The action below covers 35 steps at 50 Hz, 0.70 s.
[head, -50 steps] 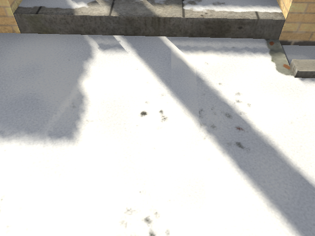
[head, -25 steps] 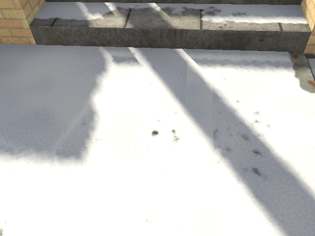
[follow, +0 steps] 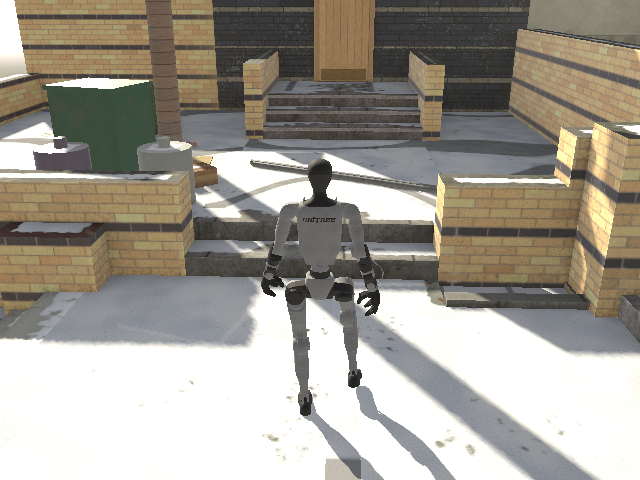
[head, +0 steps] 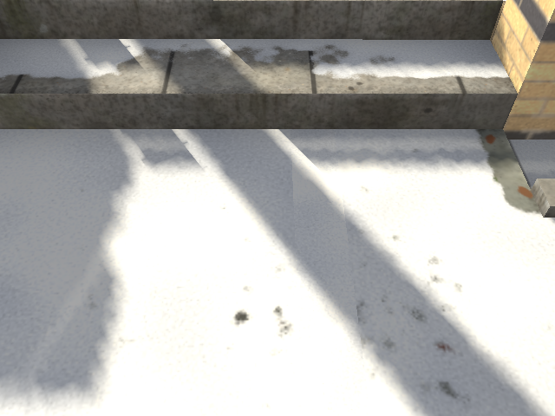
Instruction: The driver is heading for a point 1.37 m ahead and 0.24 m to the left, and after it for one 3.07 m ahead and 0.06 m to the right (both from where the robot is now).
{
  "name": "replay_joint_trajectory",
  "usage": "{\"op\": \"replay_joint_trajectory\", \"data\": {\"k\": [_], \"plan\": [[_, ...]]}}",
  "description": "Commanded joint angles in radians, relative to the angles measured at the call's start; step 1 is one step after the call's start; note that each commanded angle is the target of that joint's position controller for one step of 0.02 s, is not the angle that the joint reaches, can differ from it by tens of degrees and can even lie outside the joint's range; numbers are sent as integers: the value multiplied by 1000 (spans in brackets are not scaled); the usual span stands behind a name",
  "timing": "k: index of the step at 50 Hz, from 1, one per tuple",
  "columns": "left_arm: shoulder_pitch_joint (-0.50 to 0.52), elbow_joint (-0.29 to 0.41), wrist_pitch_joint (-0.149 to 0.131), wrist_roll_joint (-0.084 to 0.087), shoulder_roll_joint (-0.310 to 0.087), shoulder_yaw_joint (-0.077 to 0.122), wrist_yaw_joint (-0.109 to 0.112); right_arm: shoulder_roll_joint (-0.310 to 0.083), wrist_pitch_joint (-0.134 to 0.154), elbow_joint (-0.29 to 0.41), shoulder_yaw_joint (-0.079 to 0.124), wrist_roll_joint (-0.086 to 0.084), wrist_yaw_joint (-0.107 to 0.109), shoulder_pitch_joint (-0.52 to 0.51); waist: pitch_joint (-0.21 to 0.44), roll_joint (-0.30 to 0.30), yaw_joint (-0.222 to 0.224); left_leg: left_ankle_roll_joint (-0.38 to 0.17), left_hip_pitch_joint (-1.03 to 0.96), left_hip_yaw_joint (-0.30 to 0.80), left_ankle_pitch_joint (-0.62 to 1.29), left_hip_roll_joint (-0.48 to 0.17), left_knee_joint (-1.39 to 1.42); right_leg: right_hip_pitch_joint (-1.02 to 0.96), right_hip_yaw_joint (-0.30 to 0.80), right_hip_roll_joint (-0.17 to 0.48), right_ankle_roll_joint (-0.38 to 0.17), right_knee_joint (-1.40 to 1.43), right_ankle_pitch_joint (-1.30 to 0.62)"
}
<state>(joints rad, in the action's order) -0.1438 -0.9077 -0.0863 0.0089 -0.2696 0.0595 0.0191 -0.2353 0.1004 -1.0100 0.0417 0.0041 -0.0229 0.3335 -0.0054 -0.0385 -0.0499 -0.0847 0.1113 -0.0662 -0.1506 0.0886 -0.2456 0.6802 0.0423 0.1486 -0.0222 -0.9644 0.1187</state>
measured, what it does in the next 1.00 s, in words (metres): walks ahead, turning left: right foot, then left foot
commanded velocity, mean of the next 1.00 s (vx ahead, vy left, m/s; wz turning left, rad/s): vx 0.32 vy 0.00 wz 0.32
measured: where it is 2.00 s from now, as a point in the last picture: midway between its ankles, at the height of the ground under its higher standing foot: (282, 388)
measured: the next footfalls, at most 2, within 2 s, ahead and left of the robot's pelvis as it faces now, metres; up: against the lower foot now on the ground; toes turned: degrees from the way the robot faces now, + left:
right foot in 0.26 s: +0.34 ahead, -0.16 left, +0.00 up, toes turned -2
left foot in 0.74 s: +0.54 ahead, +0.09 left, +0.00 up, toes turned +19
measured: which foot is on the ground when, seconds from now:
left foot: down 0.00-0.26, up 0.28-0.72, down 0.74-1.00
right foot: up 0.00-0.24, down 0.26-0.76, up 0.78-1.00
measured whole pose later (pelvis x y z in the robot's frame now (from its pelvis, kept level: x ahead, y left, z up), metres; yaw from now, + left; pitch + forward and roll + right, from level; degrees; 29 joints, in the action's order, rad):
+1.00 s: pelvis +0.44 -0.02 -0.01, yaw +22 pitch +3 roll -2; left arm -0.06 -0.82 -0.01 -0.01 -0.30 0.07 0.05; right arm -0.28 0.00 -0.72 0.08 0.01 0.01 0.16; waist -0.05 -0.02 -0.02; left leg -0.09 0.41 0.05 -0.08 0.09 -0.44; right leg 0.58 0.07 0.04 0.06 -1.03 0.39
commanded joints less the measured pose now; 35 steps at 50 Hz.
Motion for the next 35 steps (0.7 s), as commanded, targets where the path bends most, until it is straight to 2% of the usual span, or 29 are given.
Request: {"op": "replay_joint_trajectory", "data": {"k": [1, 4, 8, 10, 11, 12, 13, 14, 15, 16, 17, 18, 19, 20, 21, 22, 24, 26, 28, 30, 33, 35], "plan": [[31, 55, -8, -5, -33, 4, -7, -150, 10, 62, 25, -6, 21, -32, -56, 75, 29, -137, 70, 167, 145, -266, 158, -1, -5, 2, 15, 189, -179], [145, 85, -14, 4, -21, -7, -21, -163, 4, 42, 26, -16, 26, 37, -68, 75, -13, -118, 25, 131, 142, -259, 151, -44, -42, -38, 17, 338, -253], [244, 134, -22, 12, -33, -13, -47, -169, -18, 10, 32, -21, 28, 106, -89, 80, -34, -113, -142, 146, 187, -323, 81, 2, -37, -59, -6, 432, -172], [229, 144, -28, 14, -57, -7, -58, -181, -30, 9, 39, -22, 32, 99, -70, 99, -6, -96, -203, 153, 286, -350, 24, -40, -43, -75, -33, 463, -93], [187, 138, -31, 13, -79, 3, -58, -188, -35, 13, 41, -22, 32, 87, -42, 114, 24, -86, -202, 157, 416, -347, -35, -130, -57, -100, -47, 476, -55], [74, 109, -34, 11, -112, 22, -56, -187, -40, 21, 39, -22, 31, 63, 24, 121, 92, -68, -180, 139, 571, -315, -161, -295, -80, -132, -69, 500, -53], [-118, 57, -36, 6, -170, 49, -47, -159, -41, 38, 27, -13, 31, 50, 151, 108, 173, -39, -56, 107, 554, -259, -378, -582, -47, -99, -109, 468, -84], [-285, 29, -34, -19, -277, 76, -37, -67, -27, 69, -3, -3, 23, 123, 335, -64, 179, 28, 318, 45, 193, -132, -771, -1019, 307, 172, -231, 455, -38], [-320, 15, -26, -15, -244, 64, -41, -19, -6, 51, -19, -18, 19, 180, 456, -211, 166, 44, 528, 151, -435, -30, -985, -1151, 654, 300, -304, 604, 108], [-264, 24, -27, -8, -158, 40, -37, -144, 5, 62, 17, -52, 20, 84, 311, -127, 175, 29, 620, 216, -404, -90, -1074, -1037, 552, 258, -243, 639, 169], [-168, 42, -28, -4, -124, 28, -33, -166, 9, 86, 26, -61, 25, 11, 176, -92, 148, 21, 643, 184, -302, -143, -1059, -876, 394, 227, -198, 669, 118], [-94, 50, -31, -7, -88, 17, -35, -154, 5, 88, 30, -52, 33, -22, 104, -38, 116, 25, 598, 169, -217, -183, -1010, -731, 285, 187, -174, 713, 61], [-51, 51, -35, -12, -62, 10, -38, -134, -9, 84, 37, -43, 37, -15, 50, -45, 82, 28, 545, 172, -159, -212, -960, -626, 188, 148, -153, 757, 26], [-32, 44, -38, -22, -49, 9, -40, -103, -25, 79, 37, -42, 35, 12, 34, -66, 55, 29, 488, 173, -124, -228, -940, -559, 127, 125, -142, 790, 11], [-31, 36, -41, -24, -47, 11, -41, -74, -38, 75, 35, -43, 34, 27, 22, -63, 43, 31, 468, 167, -107, -232, -933, -524, 78, 113, -146, 811, -23], [-24, 31, -44, -28, -55, 12, -39, -66, -50, 82, 38, -44, 36, 23, -5, -51, 30, 39, 472, 164, -91, -227, -922, -493, 22, 108, -150, 816, -147], [-16, 25, -45, -36, -82, 19, -25, -71, -63, 114, 45, -31, 41, -7, -30, -38, 9, 61, 503, 158, -35, -213, -861, -473, -76, 104, -158, 799, -414], [-5, 27, -34, -35, -102, 24, -6, -65, -62, 149, 45, -18, 34, -55, -36, -41, 8, 77, 493, 120, 68, -202, -707, -463, -163, 80, -146, 789, -488], [-11, 29, -21, -28, -121, 27, 13, -43, -59, 181, 35, -12, 17, -133, -31, -34, 36, 77, 445, 66, 174, -185, -551, -468, -224, 59, -136, 771, -501], [-42, 22, -6, -18, -144, 33, 27, -42, -62, 213, 33, -8, 0, -186, -10, -23, 60, 75, 436, 40, 208, -170, -469, -537, -231, 85, -142, 739, -520], [-44, 20, 23, 7, -167, 44, 35, -77, -71, 259, 44, -7, -21, -213, 8, -35, 54, 45, 446, 30, 113, -157, -408, -650, -224, 135, -128, 653, -552], [-15, 36, 40, 21, -182, 53, 42, -115, -73, 270, 60, -5, -30, -167, 35, -48, 19, 10, 383, -2, 18, -115, -378, -679, -227, 141, -104, 529, -663]]}}
Over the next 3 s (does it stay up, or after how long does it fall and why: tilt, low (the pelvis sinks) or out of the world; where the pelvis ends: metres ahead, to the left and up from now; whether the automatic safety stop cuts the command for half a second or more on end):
stays up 1.09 0.24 0.00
